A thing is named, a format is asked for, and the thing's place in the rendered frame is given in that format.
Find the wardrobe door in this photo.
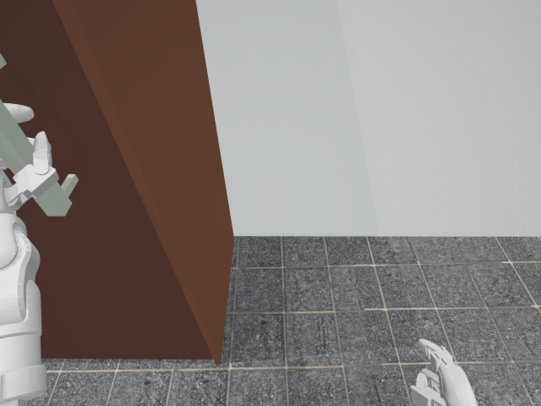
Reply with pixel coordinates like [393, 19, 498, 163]
[0, 0, 212, 359]

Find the handle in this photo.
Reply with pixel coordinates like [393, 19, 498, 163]
[0, 53, 79, 217]

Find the left robot hand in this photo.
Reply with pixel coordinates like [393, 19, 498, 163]
[0, 103, 59, 216]

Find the robot left forearm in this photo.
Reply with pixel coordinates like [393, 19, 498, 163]
[0, 213, 47, 406]

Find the right robot hand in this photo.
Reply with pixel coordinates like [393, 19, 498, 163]
[411, 338, 478, 406]

